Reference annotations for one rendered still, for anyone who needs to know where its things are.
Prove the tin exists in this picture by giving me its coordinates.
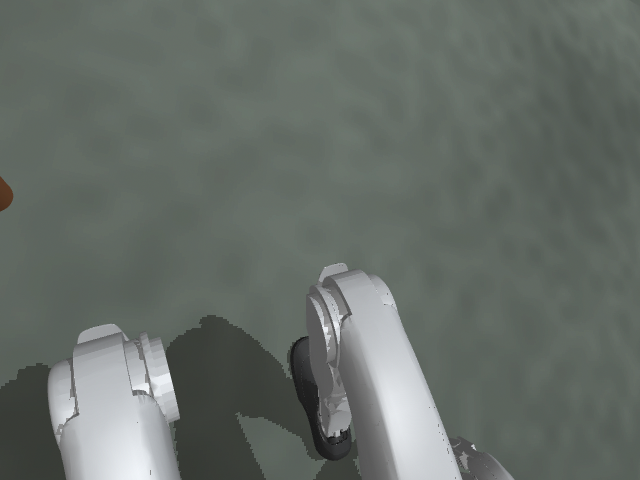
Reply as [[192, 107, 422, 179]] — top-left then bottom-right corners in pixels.
[[0, 177, 13, 211]]

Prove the right robot hand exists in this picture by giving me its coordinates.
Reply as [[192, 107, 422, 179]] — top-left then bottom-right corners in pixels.
[[448, 436, 515, 480]]

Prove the right robot foot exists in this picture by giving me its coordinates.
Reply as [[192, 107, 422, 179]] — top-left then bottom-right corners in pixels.
[[290, 336, 352, 461]]

